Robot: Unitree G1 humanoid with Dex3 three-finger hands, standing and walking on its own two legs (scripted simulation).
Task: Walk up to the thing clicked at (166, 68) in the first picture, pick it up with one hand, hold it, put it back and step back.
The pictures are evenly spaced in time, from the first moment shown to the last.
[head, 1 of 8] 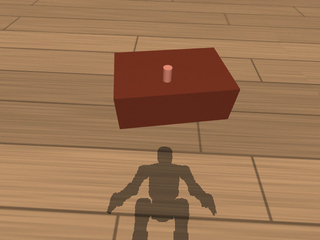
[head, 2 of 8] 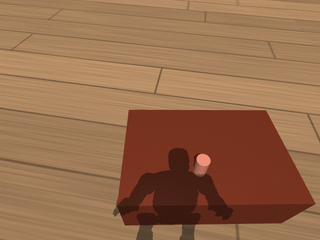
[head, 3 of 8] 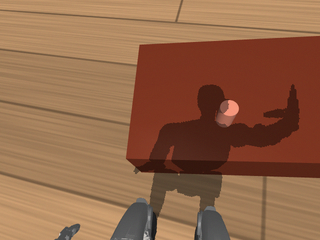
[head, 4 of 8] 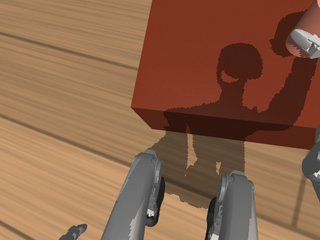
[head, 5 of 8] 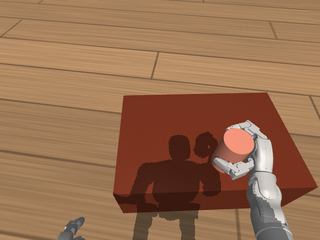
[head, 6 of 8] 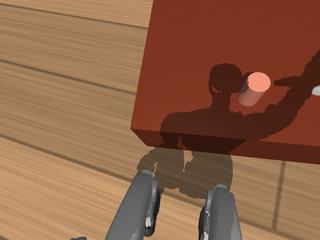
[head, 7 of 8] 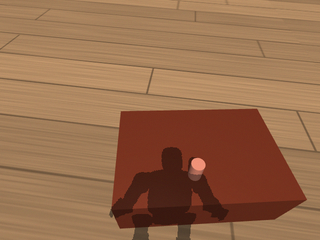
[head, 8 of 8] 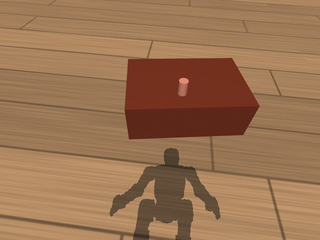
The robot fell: no
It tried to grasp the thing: yes
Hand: right
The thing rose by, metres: 0.41
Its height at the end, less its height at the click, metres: +0.00
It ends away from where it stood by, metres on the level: 0.02
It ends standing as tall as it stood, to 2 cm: yes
